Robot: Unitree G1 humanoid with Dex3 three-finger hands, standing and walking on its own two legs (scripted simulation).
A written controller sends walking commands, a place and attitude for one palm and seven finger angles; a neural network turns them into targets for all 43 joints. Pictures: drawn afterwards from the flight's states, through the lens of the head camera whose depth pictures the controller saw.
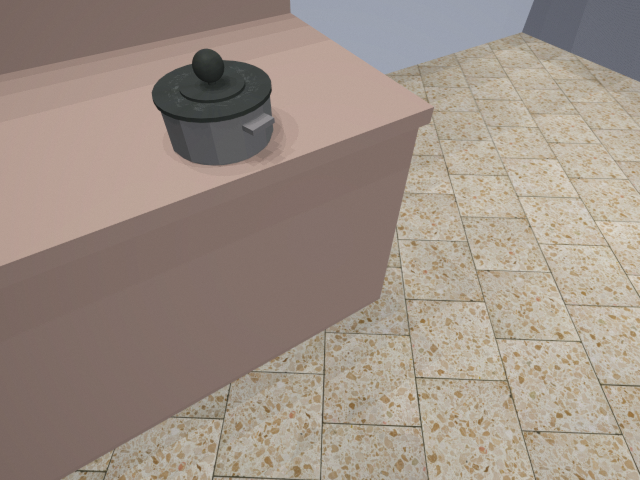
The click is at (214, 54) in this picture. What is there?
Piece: lid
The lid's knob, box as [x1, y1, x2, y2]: [192, 49, 223, 82]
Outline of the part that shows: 201,49 193,57 193,70 200,79 209,82 215,81 221,76 223,72 223,62 220,56 213,50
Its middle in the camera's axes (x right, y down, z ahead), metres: -0.19 -0.29 +0.66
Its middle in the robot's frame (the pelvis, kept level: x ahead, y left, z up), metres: +0.70 +0.24 +0.17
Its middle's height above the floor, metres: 0.94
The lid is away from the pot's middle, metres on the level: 0.00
